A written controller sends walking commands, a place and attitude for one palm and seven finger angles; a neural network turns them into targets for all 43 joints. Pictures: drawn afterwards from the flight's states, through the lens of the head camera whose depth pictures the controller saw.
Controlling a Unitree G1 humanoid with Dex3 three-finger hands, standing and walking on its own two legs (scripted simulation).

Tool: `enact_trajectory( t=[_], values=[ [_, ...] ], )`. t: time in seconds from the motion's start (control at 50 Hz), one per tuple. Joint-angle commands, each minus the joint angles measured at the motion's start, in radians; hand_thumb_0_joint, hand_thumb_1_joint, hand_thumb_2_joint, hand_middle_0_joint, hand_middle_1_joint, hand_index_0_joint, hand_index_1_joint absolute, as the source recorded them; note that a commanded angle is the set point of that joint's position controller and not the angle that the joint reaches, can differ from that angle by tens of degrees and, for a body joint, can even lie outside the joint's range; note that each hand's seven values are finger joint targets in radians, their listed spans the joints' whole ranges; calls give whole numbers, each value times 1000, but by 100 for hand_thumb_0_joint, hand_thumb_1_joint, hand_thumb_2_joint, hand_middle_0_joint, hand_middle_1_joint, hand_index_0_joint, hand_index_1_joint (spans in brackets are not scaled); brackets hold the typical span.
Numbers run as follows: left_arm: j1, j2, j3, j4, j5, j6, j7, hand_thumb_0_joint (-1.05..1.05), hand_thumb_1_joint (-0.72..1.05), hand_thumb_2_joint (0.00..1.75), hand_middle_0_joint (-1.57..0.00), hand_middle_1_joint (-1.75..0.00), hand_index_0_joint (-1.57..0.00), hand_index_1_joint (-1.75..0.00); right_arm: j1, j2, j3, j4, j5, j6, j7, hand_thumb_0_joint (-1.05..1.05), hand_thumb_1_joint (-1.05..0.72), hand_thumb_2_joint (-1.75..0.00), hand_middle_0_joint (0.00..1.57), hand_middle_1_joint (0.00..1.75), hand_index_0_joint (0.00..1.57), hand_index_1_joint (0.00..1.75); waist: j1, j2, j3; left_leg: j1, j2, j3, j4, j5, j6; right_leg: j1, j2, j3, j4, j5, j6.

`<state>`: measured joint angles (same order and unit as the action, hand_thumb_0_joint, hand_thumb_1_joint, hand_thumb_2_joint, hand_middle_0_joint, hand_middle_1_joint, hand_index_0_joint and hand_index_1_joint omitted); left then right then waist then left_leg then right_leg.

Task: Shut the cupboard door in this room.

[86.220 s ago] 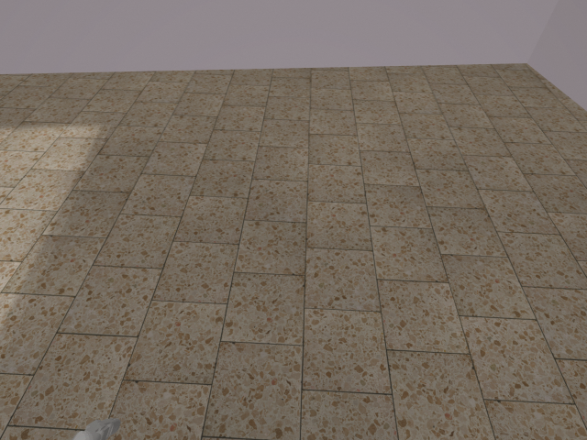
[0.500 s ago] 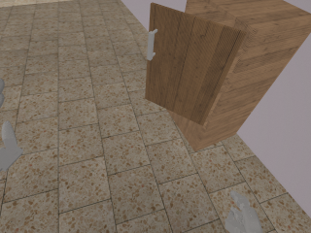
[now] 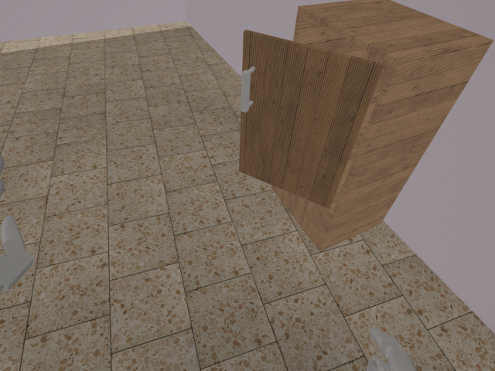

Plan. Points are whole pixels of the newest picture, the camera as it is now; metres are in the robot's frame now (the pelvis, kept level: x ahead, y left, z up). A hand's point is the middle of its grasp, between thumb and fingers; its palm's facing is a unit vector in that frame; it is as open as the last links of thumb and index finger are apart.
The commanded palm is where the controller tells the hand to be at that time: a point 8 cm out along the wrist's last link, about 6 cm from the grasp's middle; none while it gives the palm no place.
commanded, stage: stop stepping back and stand still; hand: left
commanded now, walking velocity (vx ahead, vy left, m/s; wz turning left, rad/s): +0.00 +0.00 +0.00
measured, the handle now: (248, 89) +0.96 +0.04 -0.03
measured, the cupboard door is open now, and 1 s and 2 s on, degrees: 35 35 35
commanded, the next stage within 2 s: let the arm hang, fingers relaxed in 1.10 s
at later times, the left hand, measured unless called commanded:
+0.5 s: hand out of the picture +0.17 +0.29 +0.17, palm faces +0.47 -0.77 -0.43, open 7.4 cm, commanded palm +0.12 +0.32 +0.18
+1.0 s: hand (24, 254) +0.21 +0.28 +0.16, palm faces +0.43 -0.79 -0.44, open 7.4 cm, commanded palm +0.15 +0.31 +0.18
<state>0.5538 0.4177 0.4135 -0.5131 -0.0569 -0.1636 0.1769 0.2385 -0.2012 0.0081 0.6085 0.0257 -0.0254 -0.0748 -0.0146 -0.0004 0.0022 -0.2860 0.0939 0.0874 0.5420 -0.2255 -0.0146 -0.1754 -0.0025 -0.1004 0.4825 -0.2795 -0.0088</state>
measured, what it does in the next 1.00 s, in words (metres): stands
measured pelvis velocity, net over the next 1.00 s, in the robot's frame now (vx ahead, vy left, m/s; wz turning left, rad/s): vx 0.01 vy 0.01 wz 0.00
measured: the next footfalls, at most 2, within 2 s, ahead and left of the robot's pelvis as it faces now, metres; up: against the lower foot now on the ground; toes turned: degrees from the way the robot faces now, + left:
none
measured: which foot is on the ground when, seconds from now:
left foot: down 0.00-1.00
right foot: down 0.00-1.00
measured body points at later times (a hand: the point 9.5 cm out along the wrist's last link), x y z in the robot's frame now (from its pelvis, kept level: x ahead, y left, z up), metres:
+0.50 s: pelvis -0.02 +0.02 +0.00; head -0.02 +0.03 +0.45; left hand +0.14 +0.33 +0.19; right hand +0.13 -0.19 -0.09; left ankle +0.04 +0.13 -0.74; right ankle -0.01 -0.11 -0.74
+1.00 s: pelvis +0.01 +0.01 +0.00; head +0.02 +0.02 +0.45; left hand +0.18 +0.32 +0.18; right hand +0.17 -0.22 -0.08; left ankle +0.04 +0.13 -0.74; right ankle -0.01 -0.11 -0.74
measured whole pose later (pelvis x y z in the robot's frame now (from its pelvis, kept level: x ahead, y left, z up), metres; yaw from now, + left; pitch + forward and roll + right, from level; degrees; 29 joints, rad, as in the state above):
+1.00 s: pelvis +0.01 +0.01 +0.00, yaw +0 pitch +0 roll -1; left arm 0.56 0.40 0.40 -0.47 -0.06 -0.15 0.17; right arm 0.21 -0.20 0.01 0.61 0.03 -0.04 -0.07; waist -0.01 0.01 0.00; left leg -0.29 0.07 0.10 0.51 -0.22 0.00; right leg -0.18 -0.01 -0.07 0.44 -0.26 0.01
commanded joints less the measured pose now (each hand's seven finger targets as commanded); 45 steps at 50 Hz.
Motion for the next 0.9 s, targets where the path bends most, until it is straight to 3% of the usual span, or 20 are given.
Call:
enact_trajectory(
  t=[0.0, 0.12, 0.16, 0.24, 0.26, 0.28, 0.36, 0.38, 0.5, 0.64, 0.66, 0.72, 0.76, 0.78, 0.88],
  values=[
    [-50, 146, 101, -100, 6, -56, 15, 0, 90, 90, -20, -30, -20, -30, -101, -116, -39, -147, -5, -57, -9, 0, -90, -90, 20, 30, 20, 30, -1, 53, 38, -42, 8, -65, -133, -196, 25, -116, -75, 139, -188, -172, -6],
    [-94, 135, 76, -115, 17, -56, 12, 0, 90, 90, -20, -30, -20, -30, -107, -122, -37, -153, -7, -76, -14, 0, -90, -90, 20, 30, 20, 30, 6, 62, 11, -73, 34, -111, -226, -265, 39, -60, -30, 92, -130, -122, 15],
    [-116, 169, 102, -164, 22, -62, 16, 0, 90, 90, -20, -30, -20, -30, -111, -125, -36, -152, -9, -87, -16, 0, -90, -90, 20, 30, 20, 30, 9, 96, -19, -83, 35, -125, -249, -284, 42, -18, -22, 84, -104, -90, 16],
    [-113, 163, 102, -232, 27, -73, 19, 0, 90, 90, -20, -30, -20, -30, -108, -114, -29, -152, -11, -104, -14, 0, -90, -90, 20, 30, 20, 30, 14, 168, -57, -96, 44, -133, -282, -315, 46, 46, -5, 63, -53, -29, 19],
    [-102, 191, 132, -240, 31, -75, 22, 0, 90, 90, -20, -30, -20, -30, -109, -116, -31, -149, -15, -110, -14, 0, -90, -90, 20, 30, 20, 30, 17, 178, -66, -104, 40, -136, -282, -316, 45, 60, -6, 63, -52, -24, 17],
    [-92, 161, 109, -234, 28, -77, 20, 0, 90, 90, -20, -30, -20, -30, -107, -105, -26, -145, -13, -112, -12, 0, -90, -90, 20, 30, 20, 30, 14, 174, -59, -109, 38, -130, -277, -313, 45, 62, -7, 62, -54, -19, 16],
    [-28, 165, 136, -179, 24, -74, 20, 0, 90, 90, -20, -30, -20, -30, -97, -107, -30, -130, -14, -115, -4, 0, -90, -90, 20, 30, 20, 30, 14, 131, -64, -74, 26, -110, -241, -251, 32, 40, -17, 77, -92, -6, 9],
    [-36, 131, 103, -170, 19, -72, 17, 0, 90, 90, -20, -30, -20, -30, -94, -100, -26, -130, -12, -110, -3, 0, -90, -90, 20, 30, 20, 30, 10, 109, -48, -73, 24, -106, -231, -228, 29, 25, -21, 78, -100, -4, 10],
    [-77, 116, 74, -99, 17, -54, 10, 0, 90, 90, -20, -30, -20, -30, -96, -110, -29, -129, -9, -96, -2, 0, -90, -90, 20, 30, 20, 30, 9, 45, -20, -34, 25, -98, -212, -174, 25, -36, -32, 94, -134, -19, 11],
    [-115, 147, 82, -186, 21, -61, 13, 0, 90, 90, -20, -30, -20, -30, -112, -108, -27, -142, -9, -98, -8, 0, -90, -90, 20, 30, 20, 30, 14, 87, -56, -14, 11, -92, -200, -117, 31, -2, -34, 93, -119, 46, 11],
    [-106, 178, 113, -201, 23, -64, 17, 0, 90, 90, -20, -30, -20, -30, -115, -110, -29, -139, -12, -100, -8, 0, -90, -90, 20, 30, 20, 30, 16, 101, -74, -8, 9, -94, -191, -89, 30, 13, -42, 94, -115, 68, 7],
    [-58, 158, 105, -196, 13, -62, 16, 0, 90, 90, -20, -30, -20, -30, -111, -101, -28, -142, -9, -91, -6, 0, -90, -90, 20, 30, 20, 30, 16, 76, -92, 14, 1, -74, -145, 16, 26, 18, -53, 105, -112, 149, 4],
    [-32, 174, 128, -196, 11, -63, 17, 0, 90, 90, -20, -30, -20, -30, -110, -105, -33, -140, -10, -90, -7, 0, -90, -90, 20, 30, 20, 30, 16, 94, -111, 26, 4, -72, -134, 58, 22, 26, -58, 105, -104, 183, 2],
    [-22, 152, 110, -181, 8, -60, 15, 0, 90, 90, -20, -30, -20, -30, -107, -100, -29, -143, -8, -85, -6, 0, -90, -90, 20, 30, 20, 30, 14, 91, -100, 27, 6, -69, -130, 84, 21, 20, -58, 106, -101, 200, 2],
    [-4, 145, 106, -140, 2, -52, 12, 0, 90, 90, -20, -30, -20, -30, -104, -105, -33, -144, -3, -73, -7, 0, -90, -90, 20, 30, 20, 30, 12, 62, -100, 34, 13, -65, -118, 135, 21, 17, -57, 101, -93, 242, 7]
  ],
)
